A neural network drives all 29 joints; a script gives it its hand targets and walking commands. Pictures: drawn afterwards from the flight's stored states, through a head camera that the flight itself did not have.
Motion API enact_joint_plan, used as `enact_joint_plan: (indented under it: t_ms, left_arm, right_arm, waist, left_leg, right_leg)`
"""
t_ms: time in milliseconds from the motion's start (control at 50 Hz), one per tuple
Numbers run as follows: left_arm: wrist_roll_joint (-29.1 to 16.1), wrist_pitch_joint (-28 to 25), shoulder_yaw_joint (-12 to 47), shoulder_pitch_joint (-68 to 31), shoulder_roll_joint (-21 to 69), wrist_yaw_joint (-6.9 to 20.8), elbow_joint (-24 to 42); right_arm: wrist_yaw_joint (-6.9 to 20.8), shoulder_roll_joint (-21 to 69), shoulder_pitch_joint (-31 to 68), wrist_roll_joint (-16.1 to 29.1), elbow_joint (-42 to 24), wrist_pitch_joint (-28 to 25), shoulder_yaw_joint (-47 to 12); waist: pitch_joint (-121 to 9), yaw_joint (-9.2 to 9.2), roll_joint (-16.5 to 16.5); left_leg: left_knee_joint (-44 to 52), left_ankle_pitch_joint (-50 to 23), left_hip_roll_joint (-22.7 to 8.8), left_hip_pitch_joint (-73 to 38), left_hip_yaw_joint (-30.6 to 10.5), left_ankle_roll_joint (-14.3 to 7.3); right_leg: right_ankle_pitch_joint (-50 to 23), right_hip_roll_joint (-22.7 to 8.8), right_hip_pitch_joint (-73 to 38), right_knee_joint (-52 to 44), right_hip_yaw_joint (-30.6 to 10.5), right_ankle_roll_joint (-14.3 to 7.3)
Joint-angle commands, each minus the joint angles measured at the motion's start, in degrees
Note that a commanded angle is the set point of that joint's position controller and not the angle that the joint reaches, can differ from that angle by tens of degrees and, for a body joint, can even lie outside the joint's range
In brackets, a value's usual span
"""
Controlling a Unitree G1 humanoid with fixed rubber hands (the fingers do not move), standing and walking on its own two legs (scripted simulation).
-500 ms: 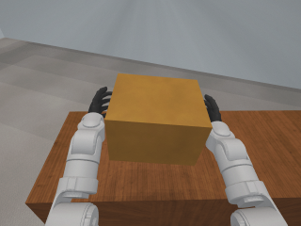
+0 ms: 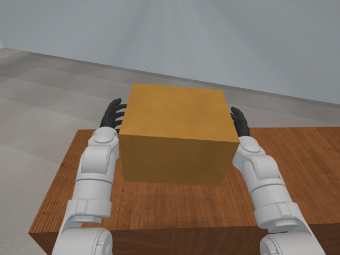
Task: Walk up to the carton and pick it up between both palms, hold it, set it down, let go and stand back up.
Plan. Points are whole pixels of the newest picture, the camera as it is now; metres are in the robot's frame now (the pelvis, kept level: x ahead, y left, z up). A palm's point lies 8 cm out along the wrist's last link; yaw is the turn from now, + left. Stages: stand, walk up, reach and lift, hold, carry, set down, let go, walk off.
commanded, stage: hold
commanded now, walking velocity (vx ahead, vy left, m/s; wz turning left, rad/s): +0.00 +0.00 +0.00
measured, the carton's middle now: (175, 133) +0.36 +0.00 +0.16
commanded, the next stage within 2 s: set down in 1.34 s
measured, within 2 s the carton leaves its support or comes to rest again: neither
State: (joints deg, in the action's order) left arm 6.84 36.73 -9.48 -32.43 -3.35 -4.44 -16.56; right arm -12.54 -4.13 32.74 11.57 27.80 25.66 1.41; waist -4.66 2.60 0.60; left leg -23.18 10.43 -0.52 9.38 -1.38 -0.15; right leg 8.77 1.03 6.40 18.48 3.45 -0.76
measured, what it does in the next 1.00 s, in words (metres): stands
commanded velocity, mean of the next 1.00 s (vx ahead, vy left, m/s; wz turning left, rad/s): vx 0.00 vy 0.00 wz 0.00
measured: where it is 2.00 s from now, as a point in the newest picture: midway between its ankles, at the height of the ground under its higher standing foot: outside the picture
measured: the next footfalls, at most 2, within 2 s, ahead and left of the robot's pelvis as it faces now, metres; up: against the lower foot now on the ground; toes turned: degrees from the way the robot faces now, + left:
none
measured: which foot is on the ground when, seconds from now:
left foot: down 0.00-1.00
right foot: down 0.00-1.00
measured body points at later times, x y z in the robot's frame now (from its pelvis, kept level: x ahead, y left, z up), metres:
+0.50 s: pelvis +0.00 +0.00 +0.00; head -0.06 +0.02 +0.45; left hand +0.38 +0.16 +0.17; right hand +0.37 -0.15 +0.15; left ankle +0.03 +0.11 -0.75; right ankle +0.02 -0.11 -0.75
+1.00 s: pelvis +0.00 +0.00 +0.00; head -0.05 +0.01 +0.45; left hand +0.38 +0.16 +0.17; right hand +0.37 -0.15 +0.15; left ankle +0.03 +0.11 -0.75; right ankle +0.02 -0.11 -0.75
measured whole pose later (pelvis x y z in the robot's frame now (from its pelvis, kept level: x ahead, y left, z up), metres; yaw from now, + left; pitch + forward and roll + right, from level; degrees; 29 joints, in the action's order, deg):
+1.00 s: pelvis +0.00 +0.00 +0.00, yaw +0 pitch -3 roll -1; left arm 6.4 36.8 -9.1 -31.4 -2.9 -5.2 -15.1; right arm -12.7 -5.2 32.0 12.3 26.7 25.3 -0.1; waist -4.9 2.7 -0.7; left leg -23.5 10.7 -0.5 9.7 -1.7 -0.2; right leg 8.6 1.1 6.2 17.9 3.7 -0.6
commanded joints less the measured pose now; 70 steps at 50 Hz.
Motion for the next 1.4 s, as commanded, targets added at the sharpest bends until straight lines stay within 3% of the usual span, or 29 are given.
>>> enact_joint_plan:
  t_ms: [0, 40, 80, 120, 180, 240, 280, 300, 380, 480, 540, 580, 620, 660, 720, 780, 840, 880, 960, 1000, 1020, 1080, 1160, 1220, 1260, 1280, 1300, 1320, 1380]
  left_arm:
    - [-10.19, -5.45, 30.81, -47.01, 43.03, 8.68, 17.03]
    - [-10.07, -4.90, 29.63, -47.31, 43.24, 8.86, 15.38]
    - [-11.66, -5.82, 32.71, -50.12, 44.17, 8.48, 18.30]
    - [-10.85, -5.79, 30.90, -48.99, 43.45, 8.64, 14.64]
    - [-10.11, -5.28, 30.25, -48.32, 43.25, 8.92, 13.85]
    - [-11.47, -5.79, 31.87, -48.84, 44.45, 8.69, 17.22]
    - [-11.62, -6.57, 31.23, -50.40, 43.95, 8.48, 15.38]
    - [-10.42, -6.00, 29.18, -49.71, 43.91, 8.62, 11.44]
    - [-8.67, -5.51, 27.12, -50.40, 43.72, 9.18, 9.13]
    - [-11.26, -7.17, 31.21, -52.89, 46.21, 7.95, 14.95]
    - [-11.35, -6.96, 31.27, -48.19, 45.24, 7.64, 15.74]
    - [-9.59, -5.65, 28.76, -45.59, 43.93, 8.01, 11.19]
    - [-8.56, -5.10, 27.68, -46.70, 43.02, 9.01, 12.63]
    - [-9.76, -5.56, 30.26, -49.71, 44.10, 9.03, 15.44]
    - [-10.59, -5.65, 30.72, -51.78, 44.89, 8.72, 14.99]
    - [-10.21, -5.65, 30.18, -49.63, 44.39, 8.53, 14.92]
    - [-11.79, -6.56, 32.09, -49.87, 44.98, 8.25, 19.13]
    - [-11.47, -6.39, 31.62, -48.98, 44.89, 8.42, 17.04]
    - [-10.25, -5.24, 29.51, -45.33, 42.12, 8.95, 16.57]
    - [-10.65, -5.04, 30.88, -46.08, 42.67, 9.03, 18.18]
    - [-10.30, -5.04, 30.53, -46.30, 42.33, 9.04, 18.27]
    - [-9.82, -4.87, 29.60, -47.34, 41.74, 9.39, 16.00]
    - [-11.62, -4.83, 32.06, -48.40, 44.09, 8.87, 17.72]
    - [-9.74, -4.34, 29.78, -48.79, 43.24, 9.32, 14.74]
    - [-10.42, -4.70, 29.46, -49.80, 44.31, 9.22, 13.05]
    - [-11.41, -5.45, 31.61, -51.12, 45.14, 8.81, 17.05]
    - [-11.10, -5.35, 31.56, -51.64, 44.48, 8.50, 16.17]
    - [-11.07, -5.23, 30.59, -50.47, 44.41, 8.45, 14.69]
    - [-5.46, -6.09, 23.69, -40.38, 42.26, 9.36, 11.55]
  right_arm:
    - [8.04, 39.83, 58.86, 7.85, -26.97, -6.27, -25.47]
    - [7.93, 39.70, 60.48, 7.90, -27.61, -6.06, -25.65]
    - [8.21, 40.36, 60.81, 8.02, -28.17, -6.55, -25.55]
    - [8.13, 39.44, 60.80, 6.66, -27.53, -6.38, -24.82]
    - [8.11, 39.45, 60.43, 6.48, -26.18, -6.25, -24.02]
    - [8.03, 40.15, 63.25, 7.84, -31.57, -7.26, -25.59]
    - [8.27, 40.99, 63.85, 7.75, -30.39, -7.27, -25.52]
    - [8.30, 40.08, 63.67, 6.56, -26.80, -6.45, -24.03]
    - [8.67, 40.40, 63.13, 5.10, -21.52, -6.09, -21.80]
    - [8.94, 41.48, 65.29, 6.89, -26.64, -7.38, -23.91]
    - [8.25, 42.26, 63.67, 8.73, -31.22, -7.49, -27.27]
    - [7.93, 40.15, 60.62, 8.17, -25.81, -5.92, -25.87]
    - [7.78, 41.52, 60.79, 8.12, -25.10, -5.46, -25.74]
    - [8.04, 40.81, 59.98, 7.33, -25.06, -6.20, -24.00]
    - [8.58, 40.37, 62.37, 7.15, -24.61, -6.30, -22.69]
    - [8.66, 40.82, 60.10, 7.01, -24.86, -6.51, -23.12]
    - [8.18, 41.54, 60.09, 8.39, -28.35, -6.50, -25.84]
    - [7.67, 41.24, 63.99, 9.24, -32.25, -6.73, -27.48]
    - [7.15, 41.56, 60.17, 8.75, -30.82, -5.67, -27.71]
    - [7.06, 41.49, 59.48, 9.36, -31.02, -5.60, -27.72]
    - [7.07, 41.47, 60.91, 9.67, -32.47, -5.51, -28.80]
    - [7.34, 41.42, 59.21, 8.09, -27.69, -4.88, -26.23]
    - [7.44, 40.83, 60.20, 8.32, -29.90, -5.53, -25.56]
    - [7.74, 40.29, 59.39, 7.43, -25.24, -4.67, -24.03]
    - [8.49, 40.49, 62.07, 6.56, -25.71, -5.33, -23.45]
    - [8.60, 41.51, 62.93, 7.52, -28.51, -6.25, -24.85]
    - [8.49, 40.45, 62.82, 7.25, -26.90, -6.06, -23.60]
    - [8.47, 40.42, 62.50, 6.95, -26.53, -5.89, -23.55]
    - [8.95, 37.19, 55.32, 5.46, -20.76, -9.82, -20.27]
  waist:
    - [-26.77, 0.65, -4.17]
    - [-26.96, -0.08, -3.40]
    - [-30.51, 1.26, -4.23]
    - [-26.00, 0.66, -2.74]
    - [-25.42, 0.84, -3.91]
    - [-31.54, 1.04, -3.20]
    - [-29.22, 0.10, -2.05]
    - [-24.63, 0.29, -2.22]
    - [-22.26, 0.43, -1.62]
    - [-29.63, 0.61, -5.70]
    - [-34.36, -0.57, -3.29]
    - [-26.52, -0.69, -2.61]
    - [-25.14, -0.39, -1.50]
    - [-26.93, 1.18, -3.29]
    - [-24.75, 1.62, -4.98]
    - [-27.67, 1.73, -4.62]
    - [-31.48, 1.25, -3.65]
    - [-31.67, 0.40, -3.24]
    - [-28.12, -0.24, 0.00]
    - [-29.00, 0.27, -2.32]
    - [-28.55, -0.70, -2.29]
    - [-24.70, 0.14, -1.66]
    - [-26.83, 0.58, -4.01]
    - [-24.16, 0.91, -2.68]
    - [-23.46, 0.61, -3.72]
    - [-27.94, 0.22, -4.30]
    - [-27.64, 1.30, -4.95]
    - [-27.01, 0.53, -4.32]
    - [-20.69, -0.78, -1.35]
  left_leg:
    - [1.47, -17.43, 2.25, -10.74, -1.97, 1.58]
    - [1.43, -17.14, 2.16, -10.62, -1.97, 1.50]
    - [1.08, -18.04, 2.11, -11.44, -2.17, 1.82]
    - [1.76, -14.98, 2.48, -10.49, -2.32, 1.40]
    - [2.05, -14.89, 2.36, -9.73, -1.99, 1.37]
    - [1.01, -17.47, 2.04, -11.80, -2.42, 1.45]
    - [1.11, -14.71, 2.34, -10.12, -2.47, 1.10]
    - [2.58, -10.93, 2.37, -8.42, -2.15, 0.78]
    - [3.49, -8.15, 2.27, -7.81, -1.71, 0.19]
    - [1.00, -15.98, 1.83, -11.37, -2.17, 1.63]
    - [-0.55, -21.46, 2.37, -12.22, -2.73, 1.40]
    - [1.77, -17.80, 2.22, -9.52, -2.56, 1.29]
    - [2.17, -14.97, 2.45, -8.97, -2.06, 0.79]
    - [1.97, -15.09, 2.39, -10.63, -2.22, 1.49]
    - [2.70, -12.36, 2.03, -9.94, -1.93, 1.82]
    - [1.69, -15.35, 2.46, -11.86, -2.19, 1.52]
    - [0.19, -22.49, 2.42, -12.69, -2.67, 1.93]
    - [-0.36, -22.27, 2.67, -11.97, -2.83, 1.96]
    - [1.25, -18.42, 2.87, -10.21, -2.46, 0.77]
    - [1.10, -19.57, 2.82, -10.66, -2.28, 1.16]
    - [1.11, -19.64, 2.88, -10.64, -2.26, 0.95]
    - [2.30, -15.31, 2.71, -9.89, -1.76, 0.57]
    - [1.48, -17.77, 2.39, -10.65, -2.21, 1.65]
    - [2.35, -11.52, 2.25, -9.45, -2.10, 1.16]
    - [3.11, -9.15, 2.41, -8.73, -1.87, 0.95]
    - [1.89, -13.29, 2.28, -10.12, -1.95, 1.09]
    - [1.76, -13.97, 2.13, -9.33, -2.14, 1.43]
    - [1.84, -14.98, 2.15, -10.08, -2.34, 1.31]
    - [3.10, -13.50, 2.91, -8.94, -1.32, 1.06]
  right_leg:
    - [-12.46, 2.33, -6.07, -1.08, -2.33, 2.10]
    - [-12.33, 2.34, -6.61, -1.31, -2.10, 2.34]
    - [-12.82, 2.70, -6.73, -1.24, -2.06, 2.01]
    - [-10.77, 1.91, -5.11, -2.24, -2.58, 2.23]
    - [-10.34, 1.94, -6.14, -1.76, -2.43, 2.26]
    - [-12.54, 2.62, -7.71, -1.25, -2.10, 2.11]
    - [-9.47, 2.24, -5.78, -1.83, -2.48, 2.33]
    - [-6.38, 1.73, -4.46, -2.56, -2.54, 2.23]
    - [-2.37, 1.67, -3.63, -3.21, -2.29, 2.21]
    - [-9.39, 2.17, -5.25, -1.53, -2.52, 1.49]
    - [-17.32, 2.43, -8.72, -0.34, -2.78, 2.25]
    - [-13.69, 2.50, -7.57, -1.73, -2.65, 2.45]
    - [-11.97, 1.88, -8.05, -2.05, -3.09, 2.73]
    - [-9.83, 1.99, -4.71, -2.03, -2.68, 2.17]
    - [-5.93, 2.37, -3.70, -2.57, -2.16, 1.60]
    - [-9.44, 2.03, -4.10, -1.93, -2.38, 2.10]
    - [-18.47, 2.61, -7.75, -0.49, -2.64, 2.44]
    - [-19.38, 2.29, -8.65, -0.27, -2.81, 3.12]
    - [-17.79, 2.03, -8.76, -0.90, -3.06, 3.34]
    - [-18.24, 2.05, -8.91, -0.69, -2.98, 3.20]
    - [-18.25, 2.11, -8.56, -1.04, -3.22, 3.35]
    - [-12.11, 2.04, -5.86, -2.18, -3.05, 2.99]
    - [-13.08, 2.52, -6.35, -1.50, -2.70, 1.90]
    - [-6.49, 2.27, -4.67, -2.78, -2.41, 1.97]
    - [-3.67, 1.85, -3.48, -2.72, -2.75, 1.55]
    - [-6.90, 2.16, -4.94, -1.72, -2.83, 1.80]
    - [-7.72, 2.13, -4.98, -1.84, -2.59, 1.73]
    - [-9.07, 2.25, -5.13, -1.90, -2.69, 1.60]
    - [-8.88, 2.15, -8.16, -2.59, -2.06, 1.64]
